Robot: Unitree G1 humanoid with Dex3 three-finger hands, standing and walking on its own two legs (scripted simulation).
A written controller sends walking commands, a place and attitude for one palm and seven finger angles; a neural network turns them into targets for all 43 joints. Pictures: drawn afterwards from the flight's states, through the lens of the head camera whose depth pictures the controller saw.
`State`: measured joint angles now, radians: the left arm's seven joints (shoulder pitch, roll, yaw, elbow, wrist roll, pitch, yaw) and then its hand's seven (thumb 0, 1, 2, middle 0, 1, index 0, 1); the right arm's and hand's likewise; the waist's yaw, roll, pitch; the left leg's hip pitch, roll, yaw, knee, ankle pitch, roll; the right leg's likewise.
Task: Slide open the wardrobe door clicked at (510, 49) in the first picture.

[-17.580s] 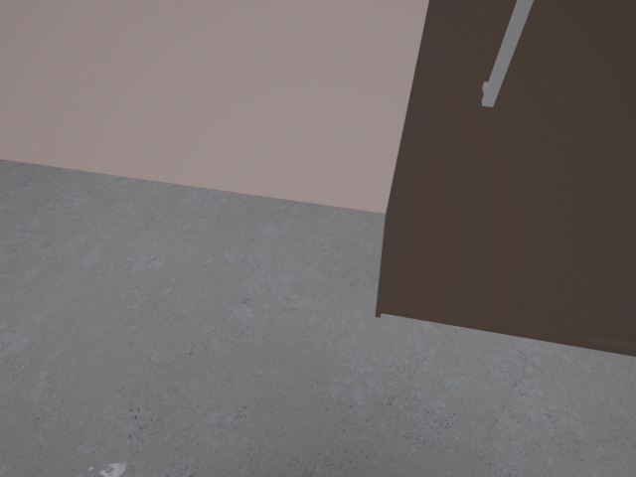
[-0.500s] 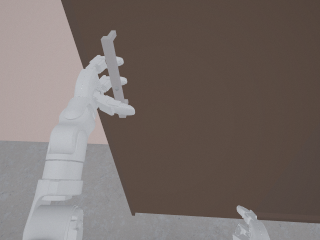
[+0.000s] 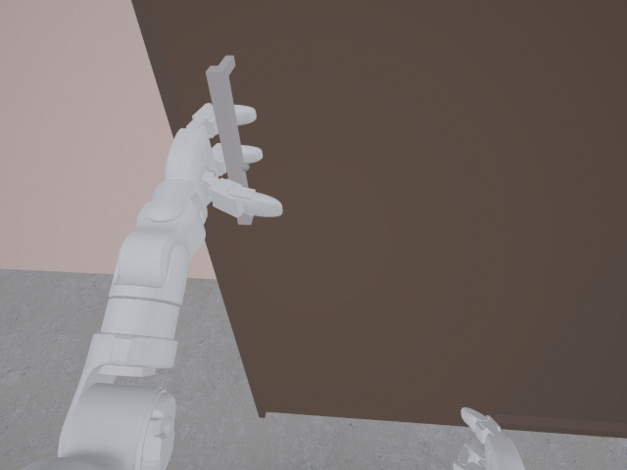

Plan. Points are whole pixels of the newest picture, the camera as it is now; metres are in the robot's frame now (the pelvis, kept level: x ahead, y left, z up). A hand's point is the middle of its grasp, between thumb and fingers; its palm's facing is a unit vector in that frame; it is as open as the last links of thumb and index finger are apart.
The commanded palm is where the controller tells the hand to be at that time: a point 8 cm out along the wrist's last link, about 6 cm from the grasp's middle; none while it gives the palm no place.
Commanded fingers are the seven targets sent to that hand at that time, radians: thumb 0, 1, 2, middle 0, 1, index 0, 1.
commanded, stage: slide the fingers in behind the handle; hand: left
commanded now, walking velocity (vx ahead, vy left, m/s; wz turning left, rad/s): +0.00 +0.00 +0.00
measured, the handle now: (237, 147) +0.45 +0.13 +0.23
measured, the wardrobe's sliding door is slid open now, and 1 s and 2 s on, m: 0.00 0.00 0.00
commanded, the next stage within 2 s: grip the handle and tug to test in 0.22 s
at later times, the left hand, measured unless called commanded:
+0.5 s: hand (245, 168) +0.39 +0.11 +0.24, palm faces +0.00 -1.00 -0.02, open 13.8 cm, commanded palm +0.35 +0.15 +0.23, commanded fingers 0.00 -0.03 0.50 -0.35 -1.27 -0.35 -1.27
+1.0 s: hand (243, 166) +0.39 +0.11 +0.24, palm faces +0.00 -1.00 -0.02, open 6.2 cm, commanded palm +0.36 +0.15 +0.23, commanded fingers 0.00 0.90 0.90 -0.45 -1.40 -0.45 -1.40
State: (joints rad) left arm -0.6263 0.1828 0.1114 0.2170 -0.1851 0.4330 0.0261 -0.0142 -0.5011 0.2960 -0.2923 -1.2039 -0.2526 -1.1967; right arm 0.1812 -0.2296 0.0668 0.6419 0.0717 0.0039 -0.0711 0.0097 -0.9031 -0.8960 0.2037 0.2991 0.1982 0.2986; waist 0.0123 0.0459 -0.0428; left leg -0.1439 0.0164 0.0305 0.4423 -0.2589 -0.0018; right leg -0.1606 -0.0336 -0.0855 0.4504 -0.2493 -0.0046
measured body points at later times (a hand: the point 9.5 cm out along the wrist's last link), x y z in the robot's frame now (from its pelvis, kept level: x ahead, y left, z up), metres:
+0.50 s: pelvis +0.01 +0.00 +0.00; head -0.02 -0.02 +0.45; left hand +0.38 +0.16 +0.24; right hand +0.18 -0.23 -0.09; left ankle -0.01 +0.12 -0.74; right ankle +0.00 -0.11 -0.74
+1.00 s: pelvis +0.02 +0.00 +0.00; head -0.01 -0.02 +0.45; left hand +0.38 +0.16 +0.24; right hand +0.21 -0.22 -0.08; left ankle -0.01 +0.12 -0.74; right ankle +0.00 -0.11 -0.74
